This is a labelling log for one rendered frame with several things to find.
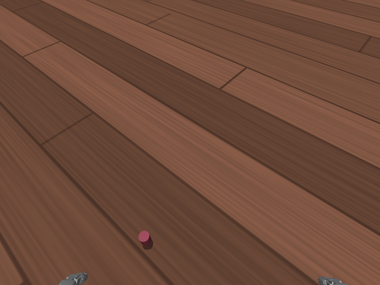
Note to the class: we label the left robot hand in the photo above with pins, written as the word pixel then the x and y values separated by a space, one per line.
pixel 74 279

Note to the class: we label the tin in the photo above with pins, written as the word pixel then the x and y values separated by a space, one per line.
pixel 144 238

